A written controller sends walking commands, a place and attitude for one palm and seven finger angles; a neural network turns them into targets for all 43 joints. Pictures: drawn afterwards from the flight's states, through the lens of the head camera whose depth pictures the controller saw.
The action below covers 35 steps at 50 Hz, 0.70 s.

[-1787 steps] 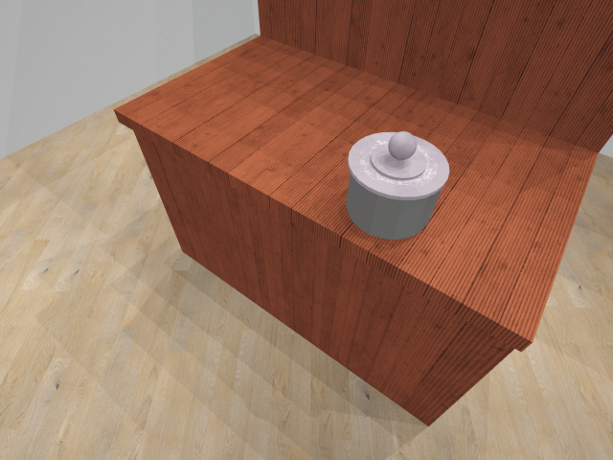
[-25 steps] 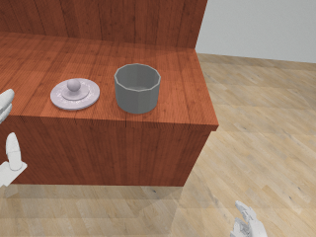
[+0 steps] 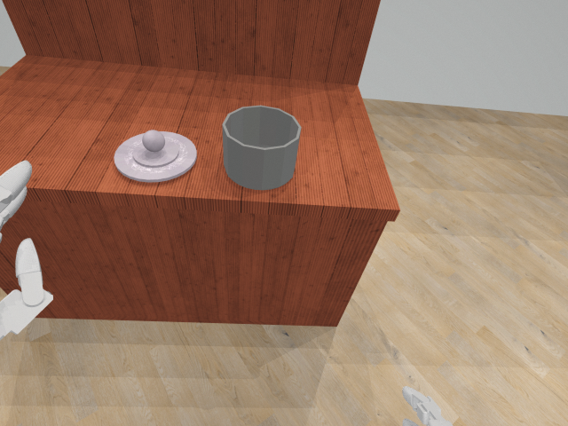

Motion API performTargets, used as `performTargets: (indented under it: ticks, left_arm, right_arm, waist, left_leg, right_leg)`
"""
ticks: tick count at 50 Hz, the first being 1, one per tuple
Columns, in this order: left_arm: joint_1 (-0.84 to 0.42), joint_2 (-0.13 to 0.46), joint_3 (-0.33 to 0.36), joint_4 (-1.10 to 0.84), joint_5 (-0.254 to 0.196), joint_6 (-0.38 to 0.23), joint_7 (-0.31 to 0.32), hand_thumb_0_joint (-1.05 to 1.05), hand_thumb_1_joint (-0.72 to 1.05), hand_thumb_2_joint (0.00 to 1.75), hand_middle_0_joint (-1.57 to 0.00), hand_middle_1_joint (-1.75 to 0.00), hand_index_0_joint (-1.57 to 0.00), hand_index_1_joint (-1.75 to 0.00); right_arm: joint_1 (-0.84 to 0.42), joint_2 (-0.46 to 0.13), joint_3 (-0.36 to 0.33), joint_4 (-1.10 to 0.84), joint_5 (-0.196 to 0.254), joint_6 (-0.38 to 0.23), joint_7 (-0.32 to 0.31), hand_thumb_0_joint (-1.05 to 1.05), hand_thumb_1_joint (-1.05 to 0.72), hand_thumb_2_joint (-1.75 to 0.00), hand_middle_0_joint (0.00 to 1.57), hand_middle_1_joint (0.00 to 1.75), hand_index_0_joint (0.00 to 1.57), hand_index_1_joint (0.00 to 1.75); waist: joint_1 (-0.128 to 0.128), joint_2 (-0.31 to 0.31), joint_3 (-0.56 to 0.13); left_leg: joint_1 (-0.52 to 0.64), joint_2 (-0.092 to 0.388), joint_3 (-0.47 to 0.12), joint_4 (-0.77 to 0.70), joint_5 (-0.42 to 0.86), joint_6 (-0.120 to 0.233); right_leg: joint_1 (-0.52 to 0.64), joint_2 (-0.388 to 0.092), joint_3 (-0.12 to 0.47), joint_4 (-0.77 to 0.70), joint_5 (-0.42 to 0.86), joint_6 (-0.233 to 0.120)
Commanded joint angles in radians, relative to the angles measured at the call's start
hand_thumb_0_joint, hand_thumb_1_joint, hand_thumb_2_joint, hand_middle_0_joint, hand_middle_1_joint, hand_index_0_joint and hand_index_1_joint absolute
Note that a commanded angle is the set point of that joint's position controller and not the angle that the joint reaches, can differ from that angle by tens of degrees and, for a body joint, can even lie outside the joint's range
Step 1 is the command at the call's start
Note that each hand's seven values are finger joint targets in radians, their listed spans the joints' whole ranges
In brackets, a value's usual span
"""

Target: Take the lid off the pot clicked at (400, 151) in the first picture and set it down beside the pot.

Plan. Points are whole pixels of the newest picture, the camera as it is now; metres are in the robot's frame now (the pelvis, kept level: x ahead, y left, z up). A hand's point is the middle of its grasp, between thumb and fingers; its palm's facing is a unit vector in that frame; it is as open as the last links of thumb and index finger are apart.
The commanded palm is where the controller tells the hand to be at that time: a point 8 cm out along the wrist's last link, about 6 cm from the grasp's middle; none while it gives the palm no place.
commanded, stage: stop stepping back and stand still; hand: left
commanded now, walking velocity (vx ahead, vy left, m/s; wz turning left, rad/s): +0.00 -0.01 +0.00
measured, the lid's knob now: (153, 141) +0.70 +0.32 -0.02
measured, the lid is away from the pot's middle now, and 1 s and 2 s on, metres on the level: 0.25 0.25 0.25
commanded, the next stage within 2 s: let the arm hang, fingers relaxed in 1.04 s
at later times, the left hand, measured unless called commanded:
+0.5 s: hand out of the picture +0.10 +0.17 -0.17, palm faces +0.06 -0.99 -0.14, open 7.1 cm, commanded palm none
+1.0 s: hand out of the picture +0.11 +0.18 -0.16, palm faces +0.12 -0.98 -0.18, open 7.2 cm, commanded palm none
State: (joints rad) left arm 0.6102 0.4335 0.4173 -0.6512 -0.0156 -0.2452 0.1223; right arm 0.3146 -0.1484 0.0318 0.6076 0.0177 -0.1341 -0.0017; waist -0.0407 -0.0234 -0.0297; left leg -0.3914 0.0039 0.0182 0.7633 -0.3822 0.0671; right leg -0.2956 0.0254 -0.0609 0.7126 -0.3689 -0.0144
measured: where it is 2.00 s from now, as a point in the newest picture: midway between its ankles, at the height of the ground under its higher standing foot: outside the picture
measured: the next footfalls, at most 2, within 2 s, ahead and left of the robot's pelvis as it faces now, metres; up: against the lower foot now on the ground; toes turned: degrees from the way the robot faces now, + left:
right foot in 0.48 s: +0.07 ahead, -0.12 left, +0.00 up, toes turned +5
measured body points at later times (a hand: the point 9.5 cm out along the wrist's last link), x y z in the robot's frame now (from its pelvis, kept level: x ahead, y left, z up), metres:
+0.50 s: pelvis +0.03 +0.00 -0.01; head +0.07 +0.02 +0.44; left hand +0.10 +0.22 -0.16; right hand -0.01 -0.24 -0.14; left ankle -0.04 +0.09 -0.72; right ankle +0.03 -0.12 -0.72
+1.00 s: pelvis +0.08 +0.01 +0.02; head +0.09 +0.03 +0.46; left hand +0.10 +0.23 -0.15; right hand +0.11 -0.22 -0.13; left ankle -0.01 +0.09 -0.72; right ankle +0.03 -0.12 -0.72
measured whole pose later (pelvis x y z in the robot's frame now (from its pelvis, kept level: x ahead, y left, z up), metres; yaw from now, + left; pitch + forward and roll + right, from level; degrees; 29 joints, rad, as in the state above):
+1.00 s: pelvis +0.08 +0.01 +0.02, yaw +3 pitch +0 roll -1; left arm 0.24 0.16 0.04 1.04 0.01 0.00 0.05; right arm 0.26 -0.12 -0.07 1.04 0.00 0.00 -0.06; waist -0.01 -0.03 0.03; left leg -0.11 -0.01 0.03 0.52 -0.41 0.04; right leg -0.15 0.02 0.02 0.51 -0.36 0.00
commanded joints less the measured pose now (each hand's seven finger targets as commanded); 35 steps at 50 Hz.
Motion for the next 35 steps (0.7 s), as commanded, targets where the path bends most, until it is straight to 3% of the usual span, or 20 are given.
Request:
performTargets:
  ticks: [1,3,5,7,8,9,10,11,12,14,17,21,22,24,26,28,30,31,33,35]
  left_arm:
    - [-0.158,-0.112,-0.272,0.634,0.104,0.235,-0.102,0.00,0.90,0.90,-0.20,-0.30,-0.20,-0.30]
    - [-0.266,-0.115,-0.285,0.679,0.094,0.256,-0.083,0.00,0.90,0.90,-0.20,-0.30,-0.20,-0.30]
    - [-0.385,-0.113,-0.299,0.777,0.095,0.256,-0.075,0.00,0.90,0.90,-0.20,-0.30,-0.20,-0.30]
    - [-0.460,-0.118,-0.322,0.892,0.091,0.273,-0.081,0.00,0.90,0.90,-0.20,-0.30,-0.20,-0.30]
    - [-0.465,-0.157,-0.333,0.947,0.085,0.285,-0.097,0.00,0.90,0.90,-0.20,-0.30,-0.20,-0.30]
    - [-0.461,-0.205,-0.352,0.984,0.066,0.280,-0.111,0.00,0.90,0.90,-0.20,-0.30,-0.20,-0.30]
    - [-0.518,-0.179,-0.339,1.040,0.051,0.278,-0.106,0.00,0.90,0.90,-0.20,-0.30,-0.20,-0.30]
    - [-0.543,-0.153,-0.333,1.092,0.040,0.272,-0.101,0.00,0.90,0.90,-0.20,-0.30,-0.20,-0.30]
    - [-0.539,-0.141,-0.335,1.147,0.034,0.272,-0.102,0.00,0.90,0.90,-0.20,-0.30,-0.20,-0.30]
    - [-0.490,-0.131,-0.346,1.234,0.039,0.286,-0.112,0.00,0.90,0.90,-0.20,-0.30,-0.20,-0.30]
    - [-0.425,-0.177,-0.346,1.300,0.048,0.286,-0.126,0.00,0.90,0.90,-0.20,-0.30,-0.20,-0.30]
    - [-0.369,-0.234,-0.362,1.376,0.034,0.260,-0.122,0.00,0.90,0.90,-0.20,-0.30,-0.20,-0.30]
    - [-0.333,-0.228,-0.363,1.409,0.027,0.250,-0.116,0.00,0.90,0.90,-0.20,-0.30,-0.20,-0.30]
    - [-0.286,-0.151,-0.352,1.460,0.030,0.230,-0.094,0.00,0.90,0.90,-0.20,-0.30,-0.20,-0.30]
    - [-0.324,-0.140,-0.342,1.479,0.033,0.220,-0.084,0.00,0.90,0.90,-0.20,-0.30,-0.20,-0.30]
    - [-0.360,-0.158,-0.342,1.503,0.037,0.224,-0.070,0.00,0.90,0.90,-0.20,-0.30,-0.20,-0.30]
    - [-0.382,-0.168,-0.341,1.531,0.031,0.230,-0.068,0.00,0.90,0.90,-0.20,-0.30,-0.20,-0.30]
    - [-0.371,-0.183,-0.347,1.546,0.022,0.230,-0.073,0.00,0.90,0.90,-0.20,-0.30,-0.20,-0.30]
    - [-0.337,-0.228,-0.360,1.564,0.020,0.236,-0.080,0.00,0.90,0.90,-0.20,-0.30,-0.20,-0.30]
    - [-0.338,-0.228,-0.364,1.595,0.017,0.238,-0.081,0.00,0.90,0.90,-0.20,-0.30,-0.20,-0.30]
  right_arm:
    - [-0.015,-0.162,-0.126,-0.047,-0.020,0.064,0.011,0.00,-0.90,-0.90,0.20,0.30,0.20,0.30]
    - [-0.002,-0.173,-0.122,-0.089,-0.039,0.110,-0.001,0.00,-0.90,-0.90,0.20,0.30,0.20,0.30]
    - [-0.004,-0.182,-0.116,-0.078,-0.050,0.133,0.001,0.00,-0.90,-0.90,0.20,0.30,0.20,0.30]
    - [0.064,-0.158,-0.111,-0.027,-0.063,0.151,0.004,0.00,-0.90,-0.90,0.20,0.30,0.20,0.30]
    - [0.103,-0.188,-0.115,0.002,-0.076,0.146,0.004,0.00,-0.90,-0.90,0.20,0.30,0.20,0.30]
    - [0.134,-0.214,-0.126,0.027,-0.093,0.125,-0.007,0.00,-0.90,-0.90,0.20,0.30,0.20,0.30]
    - [0.137,-0.237,-0.117,0.053,-0.092,0.113,-0.035,0.00,-0.90,-0.90,0.20,0.30,0.20,0.30]
    - [0.108,-0.239,-0.112,0.051,-0.082,0.110,-0.050,0.00,-0.90,-0.90,0.20,0.30,0.20,0.30]
    - [0.070,-0.239,-0.109,0.052,-0.076,0.101,-0.059,0.00,-0.90,-0.90,0.20,0.30,0.20,0.30]
    - [0.014,-0.232,-0.108,0.070,-0.071,0.087,-0.067,0.00,-0.90,-0.90,0.20,0.30,0.20,0.30]
    - [0.051,-0.200,-0.111,0.129,-0.073,0.082,-0.072,0.00,-0.90,-0.90,0.20,0.30,0.20,0.30]
    - [0.121,-0.152,-0.110,0.214,-0.050,0.105,-0.064,0.00,-0.90,-0.90,0.20,0.30,0.20,0.30]
    - [0.128,-0.135,-0.107,0.233,-0.040,0.109,-0.056,0.00,-0.90,-0.90,0.20,0.30,0.20,0.30]
    - [0.157,-0.063,-0.101,0.249,-0.022,0.115,-0.039,0.00,-0.90,-0.90,0.20,0.30,0.20,0.30]
    - [0.124,-0.040,-0.105,0.263,-0.029,0.124,-0.034,0.00,-0.90,-0.90,0.20,0.30,0.20,0.30]
    - [0.117,-0.042,-0.109,0.284,-0.023,0.126,-0.034,0.00,-0.90,-0.90,0.20,0.30,0.20,0.30]
    - [0.145,-0.027,-0.103,0.327,-0.021,0.124,-0.029,0.00,-0.90,-0.90,0.20,0.30,0.20,0.30]
    - [0.161,-0.030,-0.102,0.350,-0.022,0.120,-0.030,0.00,-0.90,-0.90,0.20,0.30,0.20,0.30]
    - [0.121,-0.071,-0.108,0.356,-0.029,0.113,-0.040,0.00,-0.90,-0.90,0.20,0.30,0.20,0.30]
    - [0.108,-0.068,-0.108,0.380,-0.025,0.110,-0.050,0.00,-0.90,-0.90,0.20,0.30,0.20,0.30]
  waist:
    - [-0.032,-0.053,-0.067]
    - [-0.015,-0.313,-0.080]
    - [-0.028,-0.252,-0.004]
    - [-0.072,-0.099,0.058]
    - [-0.078,0.146,0.122]
    - [-0.068,0.349,0.135]
    - [-0.059,0.316,0.064]
    - [-0.039,0.178,0.065]
    - [-0.011,0.095,0.067]
    - [0.035,0.112,0.054]
    - [0.025,0.218,-0.035]
    - [0.019,0.174,-0.051]
    - [0.036,0.129,-0.046]
    - [0.040,-0.134,-0.013]
    - [0.026,-0.142,0.014]
    - [0.012,-0.162,0.010]
    - [-0.011,-0.093,0.008]
    - [-0.011,-0.039,0.002]
    - [0.020,0.095,0.029]
    - [0.023,0.116,0.018]
  left_leg:
    - [-0.128,0.013,-0.025,0.248,-0.092,-0.034]
    - [-0.147,0.018,-0.057,0.449,-0.162,-0.033]
    - [-0.109,0.059,-0.095,0.407,-0.192,-0.014]
    - [0.065,0.040,-0.034,0.004,-0.105,-0.012]
    - [0.083,0.084,-0.175,-0.248,-0.064,0.024]
    - [0.130,0.215,-0.470,-0.363,0.215,0.114]
    - [0.196,0.276,-0.653,-0.359,0.524,0.149]
    - [0.164,0.320,-0.693,-0.319,0.637,0.175]
    - [0.111,0.332,-0.653,-0.301,0.575,0.193]
    - [0.071,0.280,-0.492,-0.305,0.452,0.172]
    - [0.166,0.202,-0.294,-0.246,0.489,0.124]
    - [0.176,0.169,-0.186,-0.176,0.576,0.063]
    - [0.110,0.139,-0.149,-0.155,0.486,0.032]
    - [-0.094,-0.005,0.006,-0.012,0.010,-0.050]
    - [-0.093,-0.003,-0.034,0.118,-0.153,-0.053]
    - [-0.053,0.024,-0.056,0.095,-0.142,-0.044]
    - [0.081,0.036,-0.054,-0.211,-0.008,-0.033]
    - [0.182,0.051,-0.075,-0.319,0.223,-0.021]
    - [0.244,0.155,-0.164,-0.320,0.472,0.029]
    - [0.276,0.154,-0.140,-0.304,0.710,0.030]
  right_leg:
    - [0.046,-0.256,0.079,-0.168,0.298,-0.111]
    - [-0.060,-0.308,0.213,-0.162,0.153,-0.202]
    - [-0.195,-0.337,0.233,-0.124,0.045,-0.185]
    - [-0.316,-0.263,0.155,0.021,-0.028,-0.097]
    - [-0.403,-0.118,0.063,0.258,-0.134,-0.039]
    - [-0.499,0.039,-0.013,0.530,-0.267,0.029]
    - [-0.534,0.007,0.107,0.657,-0.254,0.042]
    - [-0.532,-0.021,0.169,0.722,-0.203,0.050]
    - [-0.507,-0.040,0.205,0.736,-0.167,0.057]
    - [-0.437,-0.048,0.195,0.674,-0.126,0.060]
    - [-0.318,-0.036,0.105,0.418,-0.158,0.049]
    - [-0.043,0.006,0.023,-0.013,0.019,0.017]
    - [0.086,0.003,0.043,-0.140,0.149,-0.001]
    - [0.224,-0.249,0.406,-0.264,0.311,-0.131]
    - [0.177,-0.292,0.488,-0.321,0.443,-0.208]
    - [0.157,-0.283,0.418,-0.307,0.525,-0.215]
    - [0.118,-0.233,0.320,-0.260,0.487,-0.154]
    - [0.077,-0.158,0.241,-0.221,0.422,-0.095]
    - [0.007,-0.060,0.129,-0.185,0.299,-0.028]
    - [0.065,-0.052,0.088,-0.174,0.357,-0.020]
